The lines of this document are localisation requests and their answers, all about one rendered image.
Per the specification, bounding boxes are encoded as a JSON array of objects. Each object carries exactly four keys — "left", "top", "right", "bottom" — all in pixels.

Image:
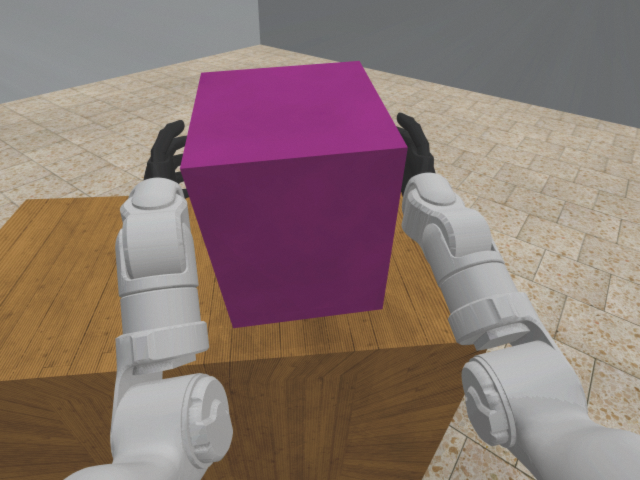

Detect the robot right forearm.
[{"left": 402, "top": 173, "right": 588, "bottom": 414}]

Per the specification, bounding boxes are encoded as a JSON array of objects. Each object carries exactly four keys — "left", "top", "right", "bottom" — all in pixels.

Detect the robot left hand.
[{"left": 143, "top": 120, "right": 189, "bottom": 199}]

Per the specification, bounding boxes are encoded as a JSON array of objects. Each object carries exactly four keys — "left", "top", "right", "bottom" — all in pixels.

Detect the carton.
[{"left": 180, "top": 61, "right": 408, "bottom": 328}]

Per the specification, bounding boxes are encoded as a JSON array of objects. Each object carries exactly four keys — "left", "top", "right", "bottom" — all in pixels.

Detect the robot right hand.
[{"left": 396, "top": 112, "right": 435, "bottom": 196}]

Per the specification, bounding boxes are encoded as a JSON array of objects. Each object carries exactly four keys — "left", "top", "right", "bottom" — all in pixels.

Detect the pedestal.
[{"left": 0, "top": 192, "right": 487, "bottom": 480}]

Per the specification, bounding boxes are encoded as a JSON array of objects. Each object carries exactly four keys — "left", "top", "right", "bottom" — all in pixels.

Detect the robot left forearm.
[{"left": 110, "top": 178, "right": 209, "bottom": 457}]

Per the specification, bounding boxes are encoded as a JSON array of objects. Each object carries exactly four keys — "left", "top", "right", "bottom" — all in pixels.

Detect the robot left upper arm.
[{"left": 64, "top": 373, "right": 233, "bottom": 480}]

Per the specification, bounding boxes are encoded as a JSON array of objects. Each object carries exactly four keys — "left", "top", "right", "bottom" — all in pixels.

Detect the robot right upper arm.
[{"left": 462, "top": 341, "right": 640, "bottom": 480}]

